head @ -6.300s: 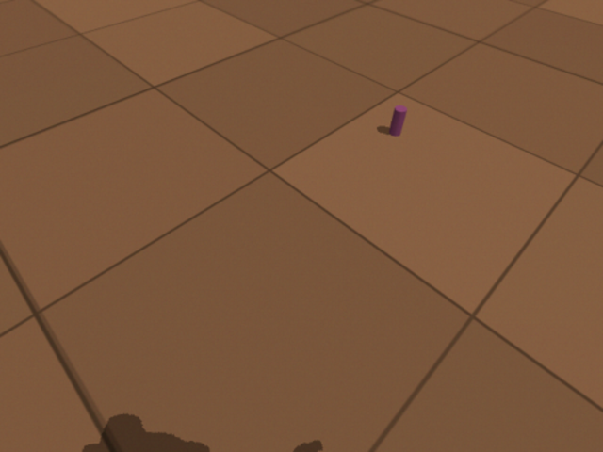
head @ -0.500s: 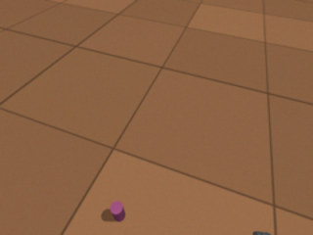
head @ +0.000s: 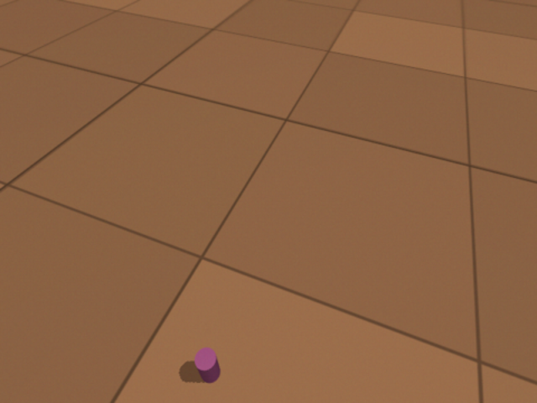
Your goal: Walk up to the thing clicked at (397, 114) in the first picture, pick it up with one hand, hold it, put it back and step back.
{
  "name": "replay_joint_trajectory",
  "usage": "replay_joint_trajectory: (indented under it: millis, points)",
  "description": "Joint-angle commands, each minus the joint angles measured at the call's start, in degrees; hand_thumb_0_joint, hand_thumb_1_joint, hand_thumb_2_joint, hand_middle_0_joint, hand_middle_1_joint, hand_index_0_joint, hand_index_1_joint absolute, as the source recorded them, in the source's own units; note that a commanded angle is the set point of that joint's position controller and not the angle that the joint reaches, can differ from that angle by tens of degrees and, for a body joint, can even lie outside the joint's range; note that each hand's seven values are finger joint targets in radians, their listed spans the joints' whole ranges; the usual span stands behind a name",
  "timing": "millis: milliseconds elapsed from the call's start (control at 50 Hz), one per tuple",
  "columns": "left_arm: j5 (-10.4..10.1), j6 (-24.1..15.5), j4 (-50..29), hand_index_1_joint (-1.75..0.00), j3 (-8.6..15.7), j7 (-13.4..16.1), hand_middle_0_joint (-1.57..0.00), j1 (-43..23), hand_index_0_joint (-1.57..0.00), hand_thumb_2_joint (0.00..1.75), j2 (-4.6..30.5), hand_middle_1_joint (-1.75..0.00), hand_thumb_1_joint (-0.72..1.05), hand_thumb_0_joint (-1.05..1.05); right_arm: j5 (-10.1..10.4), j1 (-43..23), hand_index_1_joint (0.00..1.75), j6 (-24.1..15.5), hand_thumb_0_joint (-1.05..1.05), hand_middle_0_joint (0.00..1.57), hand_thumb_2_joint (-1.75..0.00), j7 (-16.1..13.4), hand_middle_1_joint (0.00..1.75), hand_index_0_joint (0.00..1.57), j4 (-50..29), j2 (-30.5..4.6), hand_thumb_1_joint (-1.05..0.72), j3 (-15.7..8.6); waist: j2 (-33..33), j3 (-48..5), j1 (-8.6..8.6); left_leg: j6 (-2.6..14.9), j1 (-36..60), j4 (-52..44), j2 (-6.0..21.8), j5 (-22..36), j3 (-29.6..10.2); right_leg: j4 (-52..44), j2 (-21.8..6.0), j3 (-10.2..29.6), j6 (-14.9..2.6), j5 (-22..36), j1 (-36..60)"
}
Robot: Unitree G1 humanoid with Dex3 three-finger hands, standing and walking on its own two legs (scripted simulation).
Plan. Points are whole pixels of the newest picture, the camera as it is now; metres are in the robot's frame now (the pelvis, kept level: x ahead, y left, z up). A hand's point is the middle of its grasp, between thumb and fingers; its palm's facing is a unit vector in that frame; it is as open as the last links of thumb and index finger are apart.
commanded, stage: walk up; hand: left
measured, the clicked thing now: (208, 365) +0.36 +0.18 -0.70
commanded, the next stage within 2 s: stand in 0.16 s
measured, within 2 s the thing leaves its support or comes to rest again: neither
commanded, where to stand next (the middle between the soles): +0.01 -0.02 m, yaw -1 degrees
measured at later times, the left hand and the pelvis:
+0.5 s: hand out of the picture +0.07 +0.25 -0.15, palm faces -0.03 -0.94 -0.34, open 7.4 cm; pelvis -0.02 +0.00 +0.01, yaw +0 degrees
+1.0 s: hand out of the picture +0.05 +0.25 -0.15, palm faces -0.03 -0.94 -0.33, open 7.4 cm; pelvis -0.02 +0.00 +0.01, yaw -1 degrees
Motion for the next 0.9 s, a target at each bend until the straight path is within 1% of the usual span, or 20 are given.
replay_joint_trajectory:
  millis: [0, 40, 80, 100, 120, 140, 160, 180, 220, 300, 400, 520, 560, 600, 620, 640, 760, 840, 860, 880]
  points:
    - [-0.3, -1.4, -3.6, -0.3, 2.1, 0.7, -0.2, -3.0, -0.2, 0.9, 12.2, -0.3, 0.9, 0.0, -0.2, -3.2, 0.3, -1.3, 0.0, 0.2, -0.9, -1.2, 0.3, 0.2, -3.8, -12.5, -0.9, -2.3, 1.2, -3.8, 0.04, 2.92, 0.7, -3.6, 5.4, 12.4, -4.4, -3.4, -4.9, 3.8, -2.41, 10.3, -0.3]
    - [-0.2, -1.3, -3.8, -0.3, 2.0, 0.6, -0.2, -3.6, -0.2, 0.9, 12.1, -0.3, 0.9, 0.0, -0.2, -2.8, 0.3, -1.4, 0.0, 0.2, -0.9, -1.2, 0.3, 0.2, -3.8, -12.2, -0.9, -2.2, 1.2, -3.4, 0.02, 2.68, -0.2, -4.4, 5.4, 11.6, -4.6, -3.6, -4.9, 3.9, -2.32, 9.9, 0.3]
    - [-0.2, -1.3, -3.6, -0.3, 2.2, 0.7, -0.2, -2.8, -0.2, 0.9, 12.1, -0.3, 0.9, 0.0, -0.1, -2.9, 0.3, -1.4, 0.0, 0.2, -0.9, -1.2, 0.3, 0.2, -4.0, -12.3, -0.9, -2.2, 0.8, -3.6, 0.33, 2.88, 0.1, -4.0, 5.6, 13.2, -4.9, -3.5, -4.7, 3.6, -2.29, 10.6, 0.7]
    - [-0.1, -1.4, -3.7, -0.3, 2.1, 0.6, -0.2, -3.0, -0.2, 0.9, 12.1, -0.3, 0.9, 0.0, -0.2, -3.3, 0.3, -1.3, 0.0, 0.2, -0.9, -1.2, 0.3, 0.2, -4.2, -12.3, -0.9, -2.3, 1.0, -3.5, 0.18, 2.91, 0.0, -4.0, 5.3, 12.4, -4.5, -4.0, -5.0, 3.8, -2.23, 10.7, 0.7]
    - [-0.2, -1.4, -3.5, -0.3, 2.2, 0.7, -0.2, -3.0, -0.2, 0.9, 12.1, -0.3, 0.9, 0.0, -0.1, -3.0, 0.3, -1.3, 0.0, 0.2, -0.9, -1.2, 0.3, 0.2, -4.1, -11.9, -0.9, -2.2, 0.6, -3.6, 0.15, 2.69, 0.2, -4.1, 5.3, 13.2, -4.6, -4.0, -5.0, 4.0, -2.24, 11.0, 0.8]
    - [-0.4, -1.3, -3.3, -0.3, 1.7, 0.8, -0.2, -3.1, -0.2, 0.9, 11.6, -0.3, 0.9, 0.0, 0.1, -5.1, 0.3, -1.3, 0.0, 0.2, -0.9, -1.5, 0.3, 0.2, -4.6, -11.9, -0.9, -1.8, 1.1, -2.0, 0.38, 1.92, 1.0, -5.0, 7.0, 19.1, -5.4, -5.0, -6.3, 5.0, -1.74, 15.1, -1.0]
    - [-0.4, -1.2, -3.5, -0.3, 1.8, 0.9, -0.2, -2.9, -0.2, 0.9, 11.7, -0.3, 0.9, 0.0, 0.2, -4.2, 0.3, -1.4, 0.0, 0.2, -0.9, -1.6, 0.3, 0.2, -4.7, -12.1, -0.9, -1.9, 1.4, -3.7, 0.14, 1.71, 2.2, -4.6, 7.2, 21.6, -5.3, -5.0, -6.4, 4.8, -1.63, 17.3, 0.4]
    - [-0.6, -1.2, -3.4, -0.3, 1.8, 0.8, -0.2, -2.9, -0.2, 0.9, 11.8, -0.3, 0.9, 0.0, 0.2, -4.5, 0.3, -1.5, 0.0, 0.2, -0.9, -1.6, 0.3, 0.2, -4.4, -12.2, -0.9, -1.8, 1.7, -4.0, 0.22, 1.38, 3.0, -4.5, 7.1, 22.6, -5.2, -4.9, -6.3, 4.9, -1.57, 17.6, 0.4]
    - [-0.4, -1.2, -3.3, -0.3, 1.8, 0.9, -0.2, -3.0, -0.2, 0.9, 11.7, -0.3, 0.9, 0.0, 0.3, -4.4, 0.3, -1.4, 0.0, 0.2, -0.9, -1.7, 0.3, 0.2, -4.2, -12.4, -0.9, -1.8, 1.7, -4.7, 0.2, 1.31, 3.6, -4.9, 7.2, 21.5, -5.1, -5.4, -6.3, 4.7, -1.43, 16.9, 1.0]
    - [-0.4, -1.2, -2.8, -0.3, 1.5, 0.7, -0.2, -3.1, -0.2, 0.9, 11.3, -0.3, 0.9, 0.0, 0.2, -4.5, 0.3, -1.2, 0.0, 0.2, -0.9, -1.5, 0.3, 0.2, -3.9, -12.2, -0.9, -1.7, 1.0, -5.2, -0.08, 1.14, 3.4, -6.5, 7.1, 15.8, -5.0, -6.9, -6.1, 4.8, -1.34, 12.4, 0.9]
    - [-0.3, -1.3, -2.6, -0.3, 1.4, 0.6, -0.2, -3.2, -0.2, 0.9, 11.5, -0.3, 0.9, 0.0, 0.1, -4.8, 0.3, -1.2, 0.0, 0.2, -0.9, -1.3, 0.3, 0.2, -3.7, -12.1, -0.9, -1.6, 0.2, -5.4, -0.18, 1.13, 3.7, -7.0, 7.2, 12.8, -4.8, -7.8, -6.4, 5.3, -1.41, 9.9, 0.1]
    - [-0.3, -1.3, -2.4, -0.3, 1.3, 0.5, -0.2, -3.2, -0.2, 0.9, 11.7, -0.3, 0.9, 0.0, -0.1, -4.5, 0.3, -1.1, 0.0, 0.2, -0.9, -1.1, 0.3, 0.2, -3.0, -12.2, -0.9, -1.8, 0.1, -3.5, -0.24, 0.98, 2.1, -8.1, 7.0, 8.3, -5.5, -8.8, -6.4, 5.5, -1.36, 5.7, -1.4]
    - [-0.2, -1.3, -2.3, -0.3, 1.4, 0.5, -0.2, -2.7, -0.2, 0.9, 11.6, -0.3, 0.9, 0.0, -0.1, -4.2, 0.3, -1.2, 0.0, 0.2, -0.9, -1.0, 0.3, 0.2, -2.9, -12.1, -0.9, -1.7, 0.5, -3.0, -0.22, 1.02, 1.7, -8.5, 6.9, 6.9, -5.6, -8.8, -6.3, 5.5, -1.47, 5.4, -1.6]
    - [-0.1, -1.4, -2.5, -0.3, 1.4, 0.5, -0.2, -2.8, -0.2, 0.9, 11.8, -0.3, 0.9, 0.0, -0.1, -4.2, 0.3, -1.2, 0.0, 0.2, -0.9, -1.0, 0.3, 0.2, -3.1, -11.9, -0.9, -1.8, 0.0, -3.9, -0.27, 1.13, 2.6, -7.9, 7.1, 8.7, -5.3, -8.6, -6.5, 5.8, -1.61, 6.3, -1.9]
    - [-0.3, -1.4, -2.3, -0.3, 1.4, 0.5, -0.2, -2.6, -0.2, 0.9, 11.5, -0.3, 0.9, 0.0, 0.0, -3.7, 0.3, -1.2, 0.0, 0.2, -0.9, -1.0, 0.3, 0.2, -2.8, -12.0, -0.9, -1.7, 0.5, -3.3, -0.34, 1.13, 1.9, -8.1, 7.0, 7.9, -5.5, -8.7, -6.4, 5.7, -1.54, 6.0, -1.8]
    - [-0.2, -1.5, -2.5, -0.3, 1.4, 0.5, -0.2, -2.5, -0.2, 0.9, 11.6, -0.3, 0.9, 0.0, -0.2, -3.8, 0.3, -1.3, 0.0, 0.2, -0.9, -1.0, 0.3, 0.2, -2.8, -11.9, -0.9, -1.7, 0.4, -3.7, -0.12, 1.32, 2.1, -8.0, 7.2, 8.7, -5.5, -8.6, -6.6, 5.8, -1.58, 6.6, -1.4]
    - [-0.3, -1.2, -2.6, -0.3, 1.5, 0.4, -0.2, -2.0, -0.2, 0.9, 11.7, -0.3, 0.9, 0.0, -0.1, -3.7, 0.3, -1.5, 0.0, 0.2, -0.9, -1.1, 0.3, 0.2, -2.7, -11.9, -0.9, -1.6, 1.4, -3.9, 0.03, 0.93, 2.1, -8.1, 7.2, 11.0, -5.4, -7.7, -6.3, 5.5, -1.76, 7.9, -1.3]
    - [-0.2, -1.3, -2.5, -0.3, 1.3, 0.4, -0.2, -1.3, -0.2, 0.9, 11.6, -0.3, 0.9, 0.0, -0.1, -3.0, 0.3, -1.4, 0.0, 0.2, -0.9, -1.1, 0.3, 0.2, -2.8, -12.1, -0.9, -1.5, 0.5, -4.1, 0.05, 1.27, 2.7, -7.8, 7.4, 11.4, -5.4, -7.9, -6.3, 5.5, -1.63, 7.7, -1.7]
    - [-0.3, -1.3, -2.6, -0.3, 1.4, 0.5, -0.2, -1.4, -0.2, 0.9, 11.7, -0.3, 0.9, 0.0, 0.0, -2.8, 0.3, -1.4, 0.0, 0.2, -0.9, -1.2, 0.3, 0.2, -2.8, -12.1, -0.9, -1.5, 0.2, -3.9, -0.11, 1.21, 2.6, -7.8, 7.3, 11.0, -5.4, -8.1, -6.4, 5.7, -1.62, 7.6, -1.8]
    - [-0.3, -1.3, -2.5, -0.3, 1.3, 0.4, -0.2, -1.4, -0.2, 0.9, 11.7, -0.3, 0.9, 0.0, 0.0, -2.7, 0.3, -1.4, 0.0, 0.2, -0.9, -1.2, 0.3, 0.2, -2.6, -12.1, -0.9, -1.4, 0.3, -2.9, -0.25, 0.86, 2.1, -8.2, 7.1, 9.5, -5.4, -8.2, -6.2, 5.6, -1.57, 6.1, -2.5]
